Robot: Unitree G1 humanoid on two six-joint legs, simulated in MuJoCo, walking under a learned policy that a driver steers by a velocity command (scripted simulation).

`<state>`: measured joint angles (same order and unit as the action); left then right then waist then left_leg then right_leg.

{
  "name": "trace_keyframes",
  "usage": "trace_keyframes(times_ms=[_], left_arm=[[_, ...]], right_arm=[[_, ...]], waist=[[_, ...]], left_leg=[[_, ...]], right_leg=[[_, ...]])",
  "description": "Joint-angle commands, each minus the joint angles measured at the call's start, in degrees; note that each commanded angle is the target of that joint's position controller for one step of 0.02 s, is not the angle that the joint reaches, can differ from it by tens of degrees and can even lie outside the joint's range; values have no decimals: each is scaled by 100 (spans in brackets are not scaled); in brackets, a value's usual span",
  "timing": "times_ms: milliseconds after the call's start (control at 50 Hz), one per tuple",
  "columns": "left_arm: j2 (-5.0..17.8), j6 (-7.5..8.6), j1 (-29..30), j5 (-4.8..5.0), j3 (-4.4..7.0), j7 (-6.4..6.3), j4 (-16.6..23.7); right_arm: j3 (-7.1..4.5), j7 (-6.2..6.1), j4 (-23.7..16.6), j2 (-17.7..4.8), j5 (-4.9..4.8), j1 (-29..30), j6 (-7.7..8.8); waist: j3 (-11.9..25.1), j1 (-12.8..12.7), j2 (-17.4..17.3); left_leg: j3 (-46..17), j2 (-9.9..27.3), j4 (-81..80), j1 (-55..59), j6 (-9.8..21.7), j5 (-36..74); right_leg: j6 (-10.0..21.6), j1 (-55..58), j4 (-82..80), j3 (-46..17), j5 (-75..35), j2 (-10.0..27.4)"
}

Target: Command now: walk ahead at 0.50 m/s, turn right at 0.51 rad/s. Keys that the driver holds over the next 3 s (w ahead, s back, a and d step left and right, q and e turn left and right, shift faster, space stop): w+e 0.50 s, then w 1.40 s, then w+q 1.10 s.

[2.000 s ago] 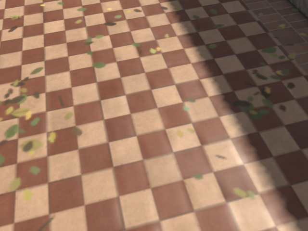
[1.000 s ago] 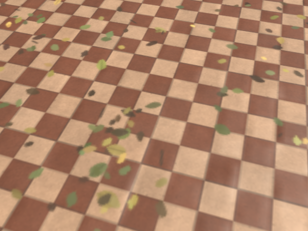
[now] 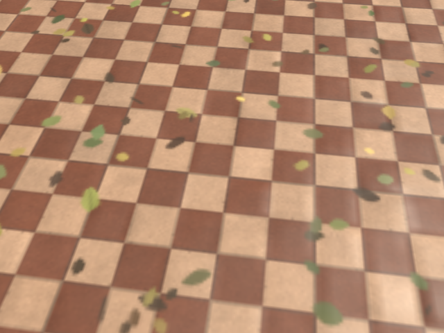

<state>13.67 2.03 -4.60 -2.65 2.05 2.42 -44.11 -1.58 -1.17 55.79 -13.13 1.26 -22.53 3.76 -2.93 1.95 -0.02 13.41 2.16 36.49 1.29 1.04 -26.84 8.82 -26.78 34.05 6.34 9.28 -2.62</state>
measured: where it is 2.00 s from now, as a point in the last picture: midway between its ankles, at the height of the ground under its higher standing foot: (311, 173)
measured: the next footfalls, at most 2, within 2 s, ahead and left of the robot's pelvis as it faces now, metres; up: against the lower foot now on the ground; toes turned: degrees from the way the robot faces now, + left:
left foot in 0.50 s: +0.47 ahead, +0.07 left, +0.00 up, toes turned -19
right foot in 0.98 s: +0.59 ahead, -0.23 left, +0.00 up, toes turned -27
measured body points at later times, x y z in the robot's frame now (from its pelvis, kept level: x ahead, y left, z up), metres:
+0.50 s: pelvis +0.28 +0.00 +0.01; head +0.31 +0.00 +0.46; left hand +0.33 +0.29 -0.12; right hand +0.44 -0.28 -0.07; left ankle +0.43 +0.08 -0.72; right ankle +0.10 -0.05 -0.71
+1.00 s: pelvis +0.51 -0.10 +0.01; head +0.53 -0.12 +0.46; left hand +0.80 +0.02 -0.07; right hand +0.36 -0.31 -0.13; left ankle +0.43 +0.08 -0.71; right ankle +0.56 -0.21 -0.72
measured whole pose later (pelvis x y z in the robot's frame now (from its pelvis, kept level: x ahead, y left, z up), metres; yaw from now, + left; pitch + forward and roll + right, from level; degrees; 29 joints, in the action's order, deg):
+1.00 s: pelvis +0.51 -0.10 +0.01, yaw -24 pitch +1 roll +2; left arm 13.7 3.1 -3.0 -3.1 0.5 1.8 -41.6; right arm -2.1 0.9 54.2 -14.1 0.5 -25.8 3.7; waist -1.3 4.1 0.3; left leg 4.7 0.9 27.2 -1.4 0.1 -24.4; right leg 4.6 -24.3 30.4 3.6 8.2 0.3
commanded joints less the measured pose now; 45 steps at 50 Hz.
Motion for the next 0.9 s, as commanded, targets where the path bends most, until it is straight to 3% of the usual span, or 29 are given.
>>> trace_keyframes(times_ms=[20, 40, 60, 80, 100, 140, 180, 300, 380, 440, 460, 480, 500, 520, 540, 560, 580, 600, 640, 700, 760, 820, 900], left_arm=[[1704, -59, -2156, 171, 565, -140, -196], [1577, -92, -1827, 235, 544, -177, -240], [1227, -91, -1537, 242, 459, -199, -230], [1008, -74, -1293, 238, 399, -210, -214], [872, -47, -1128, 276, 354, -227, -203], [859, 61, -1146, 281, 336, -206, -186], [1018, 118, -1310, 278, 380, -197, -222], [1079, 82, -1953, 268, 414, -218, -287], [1149, 63, -2210, 193, 429, -269, -280], [1288, 73, -1873, 155, 460, -323, -143], [1344, 93, -1701, 150, 470, -309, -89], [1310, 128, -1612, 190, 452, -265, -81], [944, 183, -1660, 257, 344, -207, 52], [429, 181, -2269, 391, 232, -210, 223], [869, 112, -2390, 193, 262, -252, 70], [938, 77, -2076, 131, 280, -224, -18], [837, 74, -1769, 113, 249, -173, 6], [749, 51, -1647, 84, 233, -129, 28], [673, -44, -1655, 22, 204, -59, 18], [616, -85, -1325, 20, 168, -16, 133], [522, -69, -610, 18, 79, 36, 358], [360, -23, 24, 51, -48, 84, 522], [488, 19, 350, 81, -51, 24, 628]], right_arm=[[-177, 96, -855, -815, -27, 186, 154], [-165, 126, -1011, -805, -8, 705, 206], [-131, 133, -1046, -758, -41, 754, 265], [-141, 123, -1003, -725, -9, 716, 236], [-131, 120, -1005, -694, 89, 611, 126], [-119, 159, -1013, -599, 172, 493, -81], [-110, 186, -1135, -539, 164, 715, -168], [-67, 235, -1619, -542, 102, 2082, -153], [-24, 258, -1867, -603, 47, 2640, -72], [-72, 228, -1831, -811, 17, 2191, 3], [-125, 184, -1686, -931, 11, 1688, 35], [-195, 118, -1488, -1079, 40, 946, 105], [-294, 16, -1438, -1478, 159, 81, 159], [-401, -21, -1472, -1981, 250, -24, 92], [-386, 20, -1447, -1664, 135, 231, 16], [-263, 54, -1516, -1103, 85, 593, 5], [-185, 91, -1478, -800, 74, 804, 21], [-149, 95, -1415, -704, 82, 841, 47], [-140, 122, -1220, -708, 37, 669, 147], [-181, 181, -1026, -811, -38, 431, 271], [-193, 191, -891, -818, -47, 327, 248], [-211, 216, -740, -860, -61, 143, 211], [-269, 215, -520, -1052, -51, -213, 147]], waist=[[2133, -883, 793], [1243, -788, 343], [635, -575, 36], [270, -324, -157], [168, -124, -89], [310, -11, 44], [284, -26, 123], [90, -547, 359], [90, -744, 394], [158, -412, 490], [339, -176, 481], [711, 214, 195], [1513, 528, -410], [2013, 174, -1680], [1726, -11, -1248], [968, -56, -498], [533, -78, -201], [368, -139, -404], [309, -227, -694], [308, -262, -618], [99, -175, -562], [15, -33, -579], [-15, 48, -595]], left_leg=[[-1245, -515, 4736, -3985, -17, -318], [-1647, -59, 4627, -4495, 33, 271], [-1574, 172, 4080, -4323, 31, 744], [-1560, 325, 3579, -3981, -10, 861], [-1562, 401, 3254, -3598, -106, 882], [-1472, 392, 2912, -3267, -247, 922], [-1377, 387, 2480, -3393, -363, 1217], [-1378, 248, 808, -3931, -478, 2430], [-1399, 11, 67, -3821, -385, 2475], [-1511, -156, -546, -2770, -184, 2038], [-1451, -308, -685, -2003, -89, 1801], [-1469, -267, -1068, -956, 54, 1883], [-2558, 837, -1304, 340, 333, 811], [-5119, 2290, -1907, 1520, 927, 288], [-5867, 2284, -2087, 1064, 1147, -299], [-4983, 2005, -2164, 309, 1062, -316], [-4125, 1656, -2270, -277, 956, 334], [-3512, 1380, -2369, -583, 827, 969], [-2823, 1108, -2451, -863, 791, 2123], [-2397, 1124, -2613, -770, 951, 2806], [-1995, 1023, -2886, -804, 978, 2639], [-1607, 859, -2908, -951, 892, 2835], [-1647, 1110, -2612, -601, 809, 3288]], right_leg=[[1699, 4619, -1571, -5072, -50, 2321], [1471, 4009, -1667, -4059, -121, 2113], [1205, 3140, -1804, -3405, -527, 1921], [945, 2454, -1919, -2902, -1015, 1597], [814, 1960, -2021, -2513, -1367, 1325], [786, 1656, -2085, -2181, -1822, 1068], [763, 1541, -2178, -2051, -1826, 922], [478, 2065, -2119, -2250, -1569, 780], [428, 2540, -1742, -2523, -2088, 912], [167, 2368, -1339, -2776, -2381, 1002], [53, 2169, -926, -2785, -2796, 911], [-89, 1907, 25, -2556, -2871, 573], [-246, 1304, 1541, -2122, -1761, 179], [-427, -397, 3013, -1405, 2058, -717], [-364, -938, 3647, -1399, 2106, -284], [-376, -937, 3704, -1400, 1525, -18], [-421, -813, 3445, -1338, 1164, 138], [-467, -677, 3197, -1300, 1033, 255], [-559, -429, 2986, -1239, 950, 271], [-652, -695, 2657, -1204, 693, 282], [-779, -928, 1799, -963, 134, 471], [-806, -471, 721, -526, -352, 565], [-620, -31, 50, -296, -166, 473]])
